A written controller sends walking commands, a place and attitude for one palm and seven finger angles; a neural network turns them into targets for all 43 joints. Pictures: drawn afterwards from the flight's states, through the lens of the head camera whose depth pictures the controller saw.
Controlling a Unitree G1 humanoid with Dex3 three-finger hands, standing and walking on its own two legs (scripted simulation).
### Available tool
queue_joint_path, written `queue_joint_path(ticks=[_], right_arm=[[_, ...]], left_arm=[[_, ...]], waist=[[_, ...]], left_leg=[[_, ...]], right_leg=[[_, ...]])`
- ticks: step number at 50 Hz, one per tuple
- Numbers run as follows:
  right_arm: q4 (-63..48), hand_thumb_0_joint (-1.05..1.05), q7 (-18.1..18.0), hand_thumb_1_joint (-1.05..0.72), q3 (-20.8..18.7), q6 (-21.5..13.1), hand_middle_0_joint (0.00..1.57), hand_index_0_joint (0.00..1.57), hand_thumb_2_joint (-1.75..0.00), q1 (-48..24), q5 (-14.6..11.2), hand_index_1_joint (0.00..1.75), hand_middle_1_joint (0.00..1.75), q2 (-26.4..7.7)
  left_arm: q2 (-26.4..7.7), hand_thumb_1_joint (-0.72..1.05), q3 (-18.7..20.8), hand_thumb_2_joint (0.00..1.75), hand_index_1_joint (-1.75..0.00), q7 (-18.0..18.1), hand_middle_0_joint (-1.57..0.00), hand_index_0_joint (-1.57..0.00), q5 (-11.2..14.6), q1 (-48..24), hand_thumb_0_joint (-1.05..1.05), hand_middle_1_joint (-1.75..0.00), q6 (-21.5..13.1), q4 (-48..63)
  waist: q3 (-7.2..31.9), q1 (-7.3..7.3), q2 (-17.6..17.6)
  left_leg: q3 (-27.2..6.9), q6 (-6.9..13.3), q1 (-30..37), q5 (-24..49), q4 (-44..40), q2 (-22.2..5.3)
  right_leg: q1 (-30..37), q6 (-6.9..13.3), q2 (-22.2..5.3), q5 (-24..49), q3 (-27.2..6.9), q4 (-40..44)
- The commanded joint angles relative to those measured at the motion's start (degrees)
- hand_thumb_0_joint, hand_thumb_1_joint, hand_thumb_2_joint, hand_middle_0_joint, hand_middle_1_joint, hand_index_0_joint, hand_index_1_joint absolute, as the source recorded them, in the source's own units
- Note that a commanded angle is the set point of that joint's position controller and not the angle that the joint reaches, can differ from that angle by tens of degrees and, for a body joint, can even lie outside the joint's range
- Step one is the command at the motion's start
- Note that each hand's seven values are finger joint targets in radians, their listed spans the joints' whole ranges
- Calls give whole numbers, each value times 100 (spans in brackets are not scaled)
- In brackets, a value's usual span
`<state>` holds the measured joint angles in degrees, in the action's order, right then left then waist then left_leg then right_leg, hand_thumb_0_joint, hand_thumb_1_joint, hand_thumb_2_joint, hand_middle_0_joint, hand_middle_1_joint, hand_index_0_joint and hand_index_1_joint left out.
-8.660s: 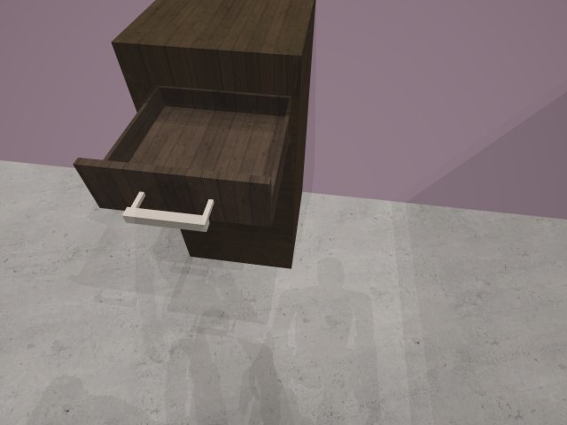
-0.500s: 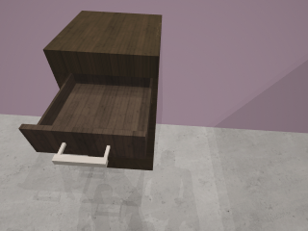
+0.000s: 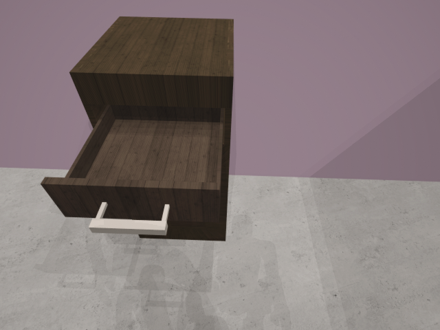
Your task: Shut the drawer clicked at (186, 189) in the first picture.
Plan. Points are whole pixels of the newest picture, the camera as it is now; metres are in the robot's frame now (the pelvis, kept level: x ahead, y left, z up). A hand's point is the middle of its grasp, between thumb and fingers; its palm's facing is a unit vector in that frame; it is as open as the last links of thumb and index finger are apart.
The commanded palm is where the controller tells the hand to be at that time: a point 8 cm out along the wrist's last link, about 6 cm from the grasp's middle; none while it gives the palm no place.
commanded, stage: look again from close up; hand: left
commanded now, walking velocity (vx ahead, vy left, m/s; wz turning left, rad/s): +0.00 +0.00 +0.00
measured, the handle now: (132, 217) +0.36 +0.22 -0.04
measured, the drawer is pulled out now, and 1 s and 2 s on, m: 0.30 0.30 0.30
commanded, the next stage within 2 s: shuffle to correct the standing spot in 0.28 s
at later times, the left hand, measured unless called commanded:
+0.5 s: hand out of the picture +0.00 +0.19 -0.18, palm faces +0.01 -0.99 -0.14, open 7.4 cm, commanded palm none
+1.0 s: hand out of the picture +0.09 +0.18 -0.17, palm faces +0.03 -0.97 -0.23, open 7.3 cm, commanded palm none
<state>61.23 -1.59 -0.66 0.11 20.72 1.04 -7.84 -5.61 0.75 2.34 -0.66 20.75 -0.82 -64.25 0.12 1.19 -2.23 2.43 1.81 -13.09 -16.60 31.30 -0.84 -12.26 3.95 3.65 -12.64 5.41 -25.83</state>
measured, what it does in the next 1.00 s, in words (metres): shifts its weight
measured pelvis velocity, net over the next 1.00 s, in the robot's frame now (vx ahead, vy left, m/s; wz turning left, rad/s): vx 0.07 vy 0.00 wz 0.00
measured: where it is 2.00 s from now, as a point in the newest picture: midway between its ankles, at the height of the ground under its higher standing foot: outside the picture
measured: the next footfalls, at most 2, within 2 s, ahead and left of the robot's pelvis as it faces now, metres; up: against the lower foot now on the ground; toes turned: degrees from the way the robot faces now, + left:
none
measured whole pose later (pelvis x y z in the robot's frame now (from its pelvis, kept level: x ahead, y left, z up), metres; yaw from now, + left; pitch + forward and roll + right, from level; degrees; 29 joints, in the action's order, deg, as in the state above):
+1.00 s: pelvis +0.07 +0.00 +0.00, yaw +0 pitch +0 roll +1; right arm 62.3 -2.7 -0.2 0.6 15.5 0.1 -7.2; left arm -9.1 0.9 3.0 -0.5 14.3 -0.9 -60.3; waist -4.1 -0.2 0.6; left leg 4.0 0.0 -9.6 -20.5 32.3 2.0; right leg -15.7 4.0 -0.2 -16.1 5.1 -31.5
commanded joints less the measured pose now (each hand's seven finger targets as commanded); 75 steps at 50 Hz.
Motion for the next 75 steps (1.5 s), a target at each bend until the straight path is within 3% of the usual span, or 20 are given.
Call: queue_joint_path(ticks=[1, 11, 19, 26, 33, 36, 38, 46, 49, 53, 56, 58, 60, 62, 66, 70, 72, 73, 74, 75], right_arm=[[-132, 0, -3, -90, 55, -149, 20, 20, -90, 414, 45, 30, 30, -334], [-18, 0, -27, -90, 86, -233, 20, 20, -90, 348, 3, 30, 30, -489], [161, 0, -68, -90, 119, -274, 20, 20, -90, 310, -29, 30, 30, -485], [252, 0, -79, -90, 6, -172, 20, 20, -90, 388, 12, 30, 30, -718], [346, 0, -141, -90, 22, -268, 20, 20, -90, 592, 59, 30, 30, -654], [208, 0, -168, -90, 76, -275, 20, 20, -90, 160, -36, 30, 30, -505], [209, 0, -147, -90, 119, -233, 20, 20, -90, 318, -100, 30, 30, -335], [90, 0, -143, -90, -59, -45, 20, 20, -90, 339, -116, 30, 30, -454], [-143, 0, -101, -90, -91, 48, 20, 20, -90, 0, -120, 30, 30, -322], [-262, 0, -37, -90, -110, 127, 20, 20, -90, -195, -118, 30, 30, -207], [-53, 0, 25, -90, -91, 105, 20, 20, -90, 230, -89, 30, 30, -242], [-71, 0, 46, -90, -103, 69, 20, 20, -90, 154, 0, 30, 30, -495], [-176, 0, 98, -90, -109, 84, 20, 20, -90, -167, 97, 30, 30, -716], [-334, 0, 109, -90, -130, 58, 20, 20, -90, -560, 82, 30, 30, -885], [-378, 0, 81, -90, -154, -2, 20, 20, -90, -691, 56, 30, 30, -994], [-179, 0, 43, -90, -167, -3, 20, 20, -90, -166, 52, 30, 30, -858], [-142, 0, 34, -90, -135, 6, 20, 20, -90, -94, -19, 30, 30, -522], [-225, 0, 29, -90, -78, -11, 20, 20, -90, -99, -66, 30, 30, -273], [-314, 0, 46, -90, -59, -9, 20, 20, -90, -284, -32, 30, 30, -240], [-274, 0, 64, -90, -68, -8, 20, 20, -90, -401, 3, 30, 30, -293]], left_arm=[[-508, 90, 16, 90, -30, 11, -20, -20, -9, 150, 0, -30, -65, 324], [-508, 90, -69, 90, -30, -30, -20, -20, 2, 122, 0, -30, -45, 329], [-524, 90, -77, 90, -30, 2, -20, -20, 24, 115, 0, -30, -43, 241], [-404, 90, -90, 90, -30, -79, -20, -20, -109, 4, 0, -30, 41, 215], [-318, 90, -24, 90, -30, -104, -20, -20, -73, -240, 0, -30, -21, 299], [-323, 90, -1, 90, -30, -29, -20, -20, -12, 506, 0, -30, -107, 45], [-739, 90, -19, 90, -30, 30, -20, -20, 43, 576, 0, -30, -169, -61], [-1133, 90, 149, 90, -30, 151, -20, -20, 18, 302, 0, -30, -59, 358], [-1296, 90, 235, 90, -30, 182, -20, -20, -44, 323, 0, -30, 0, 431], [-1274, 90, 227, 90, -30, 164, -20, -20, -127, -208, 0, -30, 70, 691], [-1278, 90, 218, 90, -30, 88, -20, -20, -45, -598, 0, -30, 128, 825], [-1011, 90, 165, 90, -30, 30, -20, -20, -36, -703, 0, -30, 192, 876], [-824, 90, 158, 90, -30, -24, -20, -20, -94, -419, 0, -30, 235, 809], [-689, 90, 126, 90, -30, -70, -20, -20, -177, 19, 0, -30, 277, 695], [-516, 90, 102, 90, -30, -118, -20, -20, -144, 378, 0, -30, 221, 679], [-381, 90, 30, 90, -30, -104, -20, -20, -85, 491, 0, -30, 53, 644], [-520, 90, 36, 90, -30, -43, -20, -20, -89, 845, 0, -30, -29, 458], [-807, 90, 68, 90, -30, -4, -20, -20, -100, 876, 0, -30, -49, 423], [-987, 90, 79, 90, -30, -4, -20, -20, -66, 772, 0, -30, -44, 466], [-834, 90, 67, 90, -30, 5, -20, -20, -70, 606, 0, -30, -98, 452]], waist=[[-1023, -110, -417], [-658, -192, 240], [-330, -138, 186], [-960, 3, -195], [-641, 25, -66], [-216, -311, 216], [-158, -142, 561], [450, -206, 427], [427, -349, 1010], [222, -180, 1002], [160, 77, 718], [-416, 65, -97], [-1006, -136, -613], [-1109, -362, -774], [-970, -364, -701], [-730, -212, -324], [-806, -272, 435], [-866, -225, 1364], [-862, -204, 1436], [-839, -184, 1421]], left_leg=[[-932, 161, -859, -719, -1480, -550], [-1016, 220, -611, -396, -1746, -593], [-763, 197, 162, 1310, -1403, -562], [-1488, 545, 292, -1010, -2069, -1077], [-1260, 1061, 1128, 3001, -1282, -1458], [-425, 322, 389, 3312, -353, -641], [-223, -88, -267, 1006, -514, -202], [-136, -158, 72, 2075, -151, -281], [12, -260, -665, -913, 693, 33], [-115, -266, -380, -1185, 573, 2], [163, -246, 1061, 471, -628, 67], [-380, -47, 826, -332, -1115, -416], [-1089, 244, -1097, -2663, -2121, -953], [-1502, 483, -2039, -3255, -2609, -1243], [-1482, 714, -1447, -2447, -2413, -1296], [-1230, 590, -606, -1850, -1779, -1107], [-635, 270, -923, -1200, -701, -476], [-4, 29, -1342, -831, 213, 3], [116, -73, -1241, -758, 708, 87], [-30, -91, -1271, -742, 1078, -32]], right_leg=[[-401, 14, -761, -871, -903, 402], [61, -80, -807, 17, -735, 119], [82, -149, -873, 445, -731, 88], [-955, -159, -541, -942, -288, -735], [-1445, -198, -685, -1351, -328, -1485], [408, -161, -791, 1477, -707, 107], [1039, 297, -1669, 4261, -1456, -175], [1233, 407, -1763, 5328, -1305, -725], [1433, 955, -2408, 5773, -1857, -252], [597, 951, -2247, 4379, -1613, 63], [-768, 285, -1560, 751, -1153, 289], [-1513, -66, -959, -1627, -910, 308], [-547, -261, -538, -1914, -422, -207], [181, -246, -337, -1250, -115, -1458], [-392, -246, -348, -1445, -89, -2492], [-174, -220, -402, -1321, -65, -484], [340, -119, -765, -1052, -866, 1009], [381, 131, -1511, -1323, -1907, 1475], [-33, 429, -2012, -1288, -2355, 1796], [-55, 544, -1935, -675, -2275, 1763]])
